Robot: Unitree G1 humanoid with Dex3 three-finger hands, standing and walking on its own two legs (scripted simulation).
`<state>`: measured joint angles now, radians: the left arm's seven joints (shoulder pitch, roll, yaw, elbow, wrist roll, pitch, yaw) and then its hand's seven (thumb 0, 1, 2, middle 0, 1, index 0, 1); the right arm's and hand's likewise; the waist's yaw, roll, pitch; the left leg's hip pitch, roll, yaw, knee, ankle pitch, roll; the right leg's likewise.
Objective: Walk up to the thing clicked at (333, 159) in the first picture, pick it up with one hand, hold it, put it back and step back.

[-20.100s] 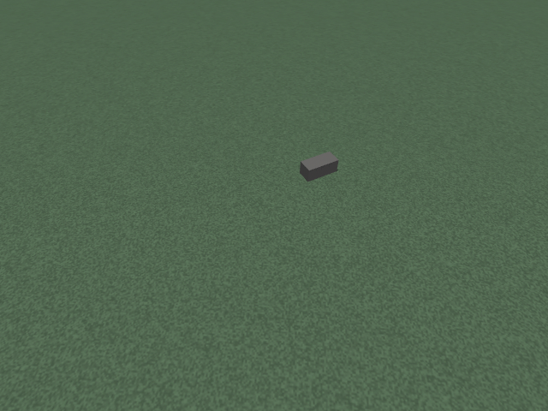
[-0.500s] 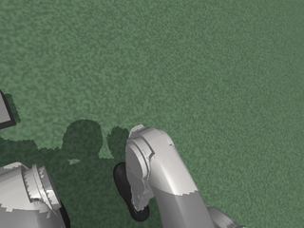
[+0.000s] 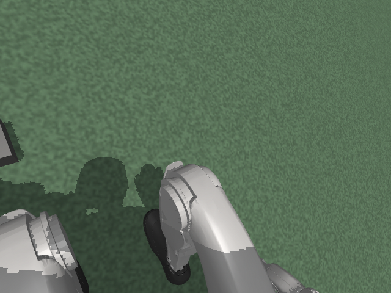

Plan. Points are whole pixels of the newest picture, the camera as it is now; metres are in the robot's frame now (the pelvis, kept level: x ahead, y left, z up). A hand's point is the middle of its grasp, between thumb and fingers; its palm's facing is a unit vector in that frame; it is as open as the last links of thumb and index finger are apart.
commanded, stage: close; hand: left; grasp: from above
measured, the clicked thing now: out of the picture +0.44 +0.31 -0.27
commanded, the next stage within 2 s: settle in 0.42 s
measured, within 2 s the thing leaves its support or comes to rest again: leaves its support in 0.94 s
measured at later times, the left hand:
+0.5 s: hand out of the picture +0.43 +0.31 -0.23, palm faces -0.43 -0.13 -0.90, open 11.9 cm
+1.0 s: hand out of the picture +0.43 +0.32 -0.21, palm faces -0.38 -0.12 -0.92, open 11.7 cm
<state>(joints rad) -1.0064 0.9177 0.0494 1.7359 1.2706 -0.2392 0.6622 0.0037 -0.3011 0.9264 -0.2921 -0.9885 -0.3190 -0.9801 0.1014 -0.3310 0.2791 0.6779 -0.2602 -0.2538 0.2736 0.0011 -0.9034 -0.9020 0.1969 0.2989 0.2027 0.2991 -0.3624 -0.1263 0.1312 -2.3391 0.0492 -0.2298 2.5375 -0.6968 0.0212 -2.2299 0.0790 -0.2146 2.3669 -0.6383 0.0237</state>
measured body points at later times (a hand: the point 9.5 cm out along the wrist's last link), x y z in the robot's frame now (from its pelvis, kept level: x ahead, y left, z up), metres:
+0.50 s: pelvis +0.00 +0.00 +0.00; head +0.25 +0.13 +0.35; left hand +0.45 +0.31 -0.18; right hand +0.07 -0.25 -0.06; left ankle +0.07 +0.12 -0.27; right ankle +0.12 -0.10 -0.27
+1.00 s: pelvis +0.01 +0.00 +0.00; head +0.25 +0.12 +0.36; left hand +0.45 +0.32 -0.16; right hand +0.07 -0.26 -0.07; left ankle +0.07 +0.12 -0.27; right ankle +0.12 -0.10 -0.27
